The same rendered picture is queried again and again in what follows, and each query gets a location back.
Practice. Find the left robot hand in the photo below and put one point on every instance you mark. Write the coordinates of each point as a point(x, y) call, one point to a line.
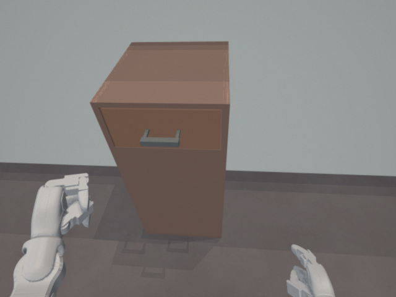
point(51, 204)

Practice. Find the handle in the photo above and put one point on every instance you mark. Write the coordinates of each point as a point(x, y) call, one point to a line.
point(146, 141)

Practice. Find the left robot forearm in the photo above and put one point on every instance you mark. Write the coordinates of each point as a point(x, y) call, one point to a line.
point(41, 270)

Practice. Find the drawer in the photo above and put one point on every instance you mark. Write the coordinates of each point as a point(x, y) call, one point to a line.
point(200, 128)

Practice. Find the cabinet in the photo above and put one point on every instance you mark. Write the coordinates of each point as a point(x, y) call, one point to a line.
point(175, 191)

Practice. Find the right robot hand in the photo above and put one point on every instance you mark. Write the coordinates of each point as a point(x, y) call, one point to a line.
point(313, 282)

